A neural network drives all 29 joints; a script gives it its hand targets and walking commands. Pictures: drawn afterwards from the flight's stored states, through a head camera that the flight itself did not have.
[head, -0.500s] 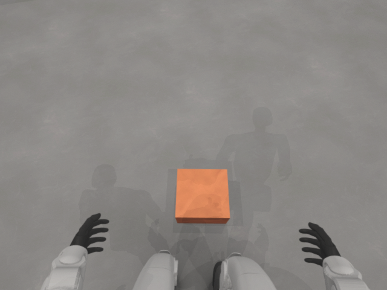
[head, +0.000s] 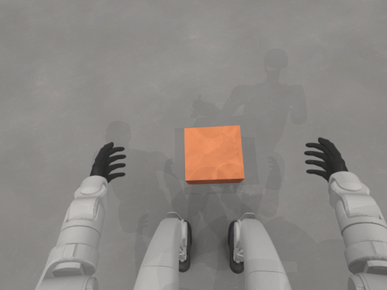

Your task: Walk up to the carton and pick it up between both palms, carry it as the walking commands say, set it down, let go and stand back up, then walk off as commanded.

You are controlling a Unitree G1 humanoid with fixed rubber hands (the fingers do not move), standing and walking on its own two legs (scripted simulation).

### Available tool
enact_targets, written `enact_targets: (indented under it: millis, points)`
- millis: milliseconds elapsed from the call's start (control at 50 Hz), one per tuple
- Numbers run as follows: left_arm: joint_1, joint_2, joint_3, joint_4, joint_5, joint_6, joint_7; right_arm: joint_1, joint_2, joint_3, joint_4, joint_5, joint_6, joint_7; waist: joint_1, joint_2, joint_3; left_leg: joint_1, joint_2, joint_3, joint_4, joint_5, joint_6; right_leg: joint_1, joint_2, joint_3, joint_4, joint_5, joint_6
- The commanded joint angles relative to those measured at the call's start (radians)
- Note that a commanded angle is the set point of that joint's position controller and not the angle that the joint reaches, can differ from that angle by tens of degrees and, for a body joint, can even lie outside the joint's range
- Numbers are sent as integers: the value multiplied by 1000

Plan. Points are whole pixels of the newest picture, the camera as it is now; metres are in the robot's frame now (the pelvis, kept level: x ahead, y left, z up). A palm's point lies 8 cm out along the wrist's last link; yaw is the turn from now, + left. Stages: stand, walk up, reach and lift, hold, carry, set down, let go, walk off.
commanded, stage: reach and lift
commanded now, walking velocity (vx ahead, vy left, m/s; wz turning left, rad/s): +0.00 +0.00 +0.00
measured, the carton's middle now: (213, 156) +0.48 +0.00 -0.61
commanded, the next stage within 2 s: none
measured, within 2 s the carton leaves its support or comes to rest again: neither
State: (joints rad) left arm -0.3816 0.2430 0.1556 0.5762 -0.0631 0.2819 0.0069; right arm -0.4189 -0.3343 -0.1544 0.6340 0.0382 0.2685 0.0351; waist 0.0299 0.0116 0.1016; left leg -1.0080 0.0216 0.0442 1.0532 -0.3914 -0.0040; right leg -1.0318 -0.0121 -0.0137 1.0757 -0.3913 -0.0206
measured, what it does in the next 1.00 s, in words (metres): lowers itself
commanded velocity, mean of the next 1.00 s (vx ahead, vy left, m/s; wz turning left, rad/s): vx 0.00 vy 0.00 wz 0.00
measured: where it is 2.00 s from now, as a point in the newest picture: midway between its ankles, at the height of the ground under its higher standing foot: (209, 255)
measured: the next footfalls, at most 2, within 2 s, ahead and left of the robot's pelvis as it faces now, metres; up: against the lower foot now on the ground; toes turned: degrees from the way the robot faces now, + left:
none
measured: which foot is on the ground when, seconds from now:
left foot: down 0.00-1.00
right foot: down 0.00-1.00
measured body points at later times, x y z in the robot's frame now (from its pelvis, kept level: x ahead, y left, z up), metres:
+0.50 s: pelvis -0.06 +0.00 -0.03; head +0.28 -0.01 +0.26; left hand +0.47 +0.21 -0.16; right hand +0.48 -0.22 -0.16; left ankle +0.06 +0.12 -0.65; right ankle +0.06 -0.11 -0.65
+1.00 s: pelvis -0.06 +0.00 -0.10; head +0.30 +0.00 +0.15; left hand +0.48 +0.21 -0.26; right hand +0.50 -0.22 -0.25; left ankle +0.06 +0.12 -0.65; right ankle +0.06 -0.11 -0.65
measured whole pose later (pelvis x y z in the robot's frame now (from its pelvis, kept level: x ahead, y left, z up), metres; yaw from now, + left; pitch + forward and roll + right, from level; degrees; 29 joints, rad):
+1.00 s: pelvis -0.06 +0.00 -0.10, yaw +1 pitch +29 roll +2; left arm -1.31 0.35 0.20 0.78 -0.18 0.27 0.12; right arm -1.40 -0.49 -0.20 0.94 0.17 0.23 0.00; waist 0.01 0.00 0.50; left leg -1.54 0.02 0.04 1.45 -0.41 0.01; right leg -1.56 -0.02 -0.01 1.47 -0.40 -0.02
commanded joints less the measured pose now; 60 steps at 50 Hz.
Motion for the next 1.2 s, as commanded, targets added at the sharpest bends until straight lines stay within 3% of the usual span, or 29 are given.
enact_targets:
  millis: [0,40,80,100,120,160,240,280,360,380,440,460,480,500,560,580,620,680,720,800,820,920,940,960,1000,1020,1060,1100,1180]
  points:
    - [-251,183,71,-115,-11,-5,20,-304,-209,-73,-102,2,-11,9,-1,-120,-795,244,-47,-32,-136,190,3,354,55,21,-134,222,41]
    - [-404,224,111,-134,-9,-8,18,-464,-184,-3,-184,65,-8,3,46,-76,-850,207,-51,-12,-106,199,7,378,34,52,-125,230,43]
    - [-468,210,96,-91,-3,-20,19,-505,-212,-61,-64,11,-10,-9,-16,-114,-898,146,-52,-6,-105,152,13,405,36,45,-127,232,49]
    - [-511,277,146,-70,5,-14,20,-564,-210,-46,-119,48,-9,-10,39,-69,-1017,182,-57,4,-83,145,11,397,36,38,-105,193,58]
    - [-630,263,91,-157,-6,-17,26,-664,-297,-106,-151,35,-14,-12,-23,26,-1047,258,-38,-4,-96,137,-13,361,29,42,-132,182,28]
    - [-686,320,150,-145,-17,-11,28,-731,-247,-30,-168,68,6,-24,28,-70,-1223,155,-54,35,-74,104,4,515,20,91,-144,166,47]
    - [-737,241,103,-65,-40,-25,28,-763,-248,-45,-37,53,-12,-37,-43,-85,-1276,126,-61,14,-64,198,3,450,41,39,-87,319,45]
    - [-822,279,117,-13,-25,-15,41,-868,-278,-67,33,60,-8,-33,-17,10,-1252,163,-68,13,-65,145,-9,332,42,23,-94,205,40]
    - [-975,274,110,-33,-70,-33,62,-1073,-342,-73,-97,66,-37,-24,-50,-85,-1486,255,-67,10,-27,187,-5,363,62,23,-84,199,32]
    - [-935,258,89,66,-76,-26,54,-959,-270,-38,103,64,-24,-24,-35,-53,-1308,149,-71,10,-41,198,-10,313,49,30,-71,245,38]
    - [-1123,306,119,-27,-67,-51,84,-1207,-333,-61,-73,102,-50,-36,10,-64,-1493,242,-70,11,-2,230,-4,304,67,12,-21,249,30]
    - [-1094,318,107,-38,-91,-22,84,-1193,-348,-70,-64,102,-22,-40,-21,-76,-1618,262,-78,15,-9,212,-3,464,49,29,-37,277,29]
    - [-1106,349,142,79,-57,-15,90,-1146,-272,-5,131,133,-3,-44,56,-73,-1513,183,-82,29,3,158,-2,403,37,47,-9,206,45]
    - [-1102,315,132,30,-55,-15,98,-1192,-287,-15,78,119,2,-38,42,-104,-1556,183,-82,25,6,162,3,470,47,52,-12,222,32]
    - [-1074,273,87,-65,-92,-36,102,-1171,-232,49,-5,198,-24,-50,57,-75,-1856,264,-102,16,76,443,3,629,70,53,96,635,9]
    - [-1002,274,84,-131,-125,-33,97,-1154,-305,-11,-158,173,-37,-57,-3,-135,-2028,365,-111,6,97,624,4,725,81,27,119,825,14]
    - [-1092,372,133,-292,-88,-40,109,-1191,-372,-89,-278,127,-38,-90,21,-78,-2053,285,-113,18,124,643,-5,746,73,55,141,871,12]
    - [-1065,309,111,-194,-91,-9,109,-1132,-348,-114,-175,100,-3,-75,-19,-19,-1909,353,-98,-7,139,565,-8,466,79,38,123,644,21]
    - [-1072,346,145,-407,-71,-10,139,-1131,-430,-169,-296,94,-15,-75,-16,42,-2130,627,-85,-25,163,759,-35,399,98,20,112,628,19]
    - [-1104,223,54,-215,-129,-10,114,-1178,-348,-128,-147,99,-34,-41,-68,-64,-1771,311,-80,-24,181,544,-16,302,91,2,151,550,9]
    - [-1142,291,110,-162,-101,-29,118,-1228,-339,-106,-95,115,-32,-46,11,-41,-1766,235,-89,-10,208,466,-17,283,74,30,183,470,12]
    - [-1245,235,28,52,-138,-53,114,-1280,-300,-82,144,131,-74,-42,-46,-37,-1565,80,-92,-20,313,240,-22,36,79,-2,293,215,13]
    - [-1271,237,57,135,-117,-67,103,-1241,-234,6,334,154,-66,-22,26,-12,-1364,-89,-82,7,336,156,-23,-46,69,29,319,154,5]
    - [-1316,213,21,37,-116,-67,119,-1256,-281,-71,264,140,-79,-20,-39,32,-1547,69,-88,-26,353,179,-28,-73,88,-8,356,154,1]
    - [-1274,324,76,158,-75,-59,141,-1418,-358,-30,108,174,-92,-60,63,-48,-1625,-38,-96,0,439,180,-9,-17,78,-6,429,188,12]
    - [-1273,332,81,50,-91,-65,155,-1373,-364,-29,47,165,-86,-72,39,-70,-1807,37,-93,18,460,208,-17,121,76,-11,434,210,11]
    - [-1214,332,97,249,-98,-48,149,-1306,-312,-23,246,148,-59,-86,44,-109,-1563,-243,-91,44,501,116,-7,58,70,5,490,189,26]
    - [-1327,382,50,-117,-153,-59,155,-1376,-342,32,-54,212,-48,-119,23,-114,-1926,-72,-113,56,564,243,2,298,76,44,516,370,16]
    - [-1318,388,23,54,-149,-3,174,-1325,-400,-33,130,194,-3,-137,-33,-7,-1715,-106,-72,16,612,131,-6,-72,67,-13,592,136,13]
